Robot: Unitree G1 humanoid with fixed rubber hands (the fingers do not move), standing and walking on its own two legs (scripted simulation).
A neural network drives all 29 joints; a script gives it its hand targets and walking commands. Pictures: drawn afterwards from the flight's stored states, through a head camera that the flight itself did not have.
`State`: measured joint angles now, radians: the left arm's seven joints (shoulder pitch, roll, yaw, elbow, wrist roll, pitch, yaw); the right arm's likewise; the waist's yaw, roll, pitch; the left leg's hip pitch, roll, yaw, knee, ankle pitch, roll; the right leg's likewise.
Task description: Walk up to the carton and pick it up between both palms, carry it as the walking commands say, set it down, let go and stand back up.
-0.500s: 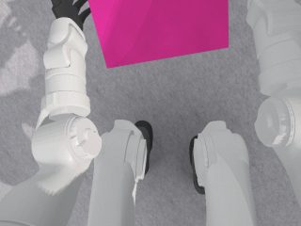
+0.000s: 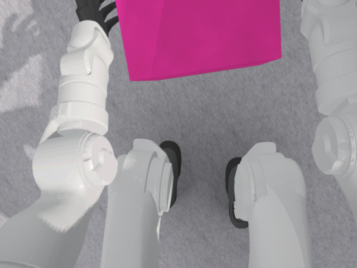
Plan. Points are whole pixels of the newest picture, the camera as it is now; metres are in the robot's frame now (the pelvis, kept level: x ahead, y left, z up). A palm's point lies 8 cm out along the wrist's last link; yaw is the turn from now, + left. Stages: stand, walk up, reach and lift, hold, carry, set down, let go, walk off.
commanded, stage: set down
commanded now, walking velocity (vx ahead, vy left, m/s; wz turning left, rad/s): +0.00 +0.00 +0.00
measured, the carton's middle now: (197, 17) +0.55 +0.02 -0.27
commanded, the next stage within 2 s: none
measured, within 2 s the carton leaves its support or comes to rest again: neither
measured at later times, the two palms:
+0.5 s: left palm (92, 26) +0.52 +0.19 -0.16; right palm out of the picture +0.56 -0.17 -0.18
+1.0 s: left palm (93, 27) +0.52 +0.19 -0.17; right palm out of the picture +0.56 -0.17 -0.18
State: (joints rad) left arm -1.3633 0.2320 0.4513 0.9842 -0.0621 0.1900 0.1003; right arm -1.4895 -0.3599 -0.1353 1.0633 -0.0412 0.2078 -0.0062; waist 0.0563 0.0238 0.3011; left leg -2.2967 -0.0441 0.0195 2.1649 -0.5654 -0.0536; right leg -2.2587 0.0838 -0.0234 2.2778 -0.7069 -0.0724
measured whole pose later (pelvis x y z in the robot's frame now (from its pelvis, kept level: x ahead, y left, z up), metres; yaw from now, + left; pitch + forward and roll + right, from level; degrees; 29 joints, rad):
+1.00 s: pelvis -0.01 +0.00 -0.02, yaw -2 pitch +34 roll +5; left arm -1.44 0.27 0.45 1.11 -0.07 0.11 0.05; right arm -1.57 -0.42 -0.08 1.17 0.02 0.15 0.04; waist 0.08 0.04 0.41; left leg -2.26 -0.03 0.03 2.22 -0.56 -0.05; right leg -2.24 0.05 -0.04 2.33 -0.67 -0.09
